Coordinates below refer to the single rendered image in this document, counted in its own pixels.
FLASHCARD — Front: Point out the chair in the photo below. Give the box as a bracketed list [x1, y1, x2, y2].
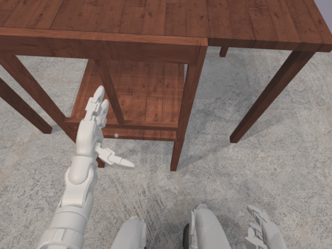
[0, 27, 208, 171]

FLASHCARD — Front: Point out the table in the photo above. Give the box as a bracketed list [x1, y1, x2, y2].
[0, 0, 332, 143]

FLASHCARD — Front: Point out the robot right shin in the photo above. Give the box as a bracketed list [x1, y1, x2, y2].
[189, 204, 208, 249]

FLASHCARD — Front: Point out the robot left hand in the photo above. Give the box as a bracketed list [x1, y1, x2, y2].
[75, 86, 135, 169]

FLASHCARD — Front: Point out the robot right hand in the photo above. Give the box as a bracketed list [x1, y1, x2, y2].
[245, 205, 287, 249]

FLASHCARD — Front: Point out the robot left forearm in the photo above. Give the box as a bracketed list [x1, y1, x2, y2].
[36, 155, 98, 249]

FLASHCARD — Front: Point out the robot right thigh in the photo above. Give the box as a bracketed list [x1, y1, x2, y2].
[189, 209, 231, 249]

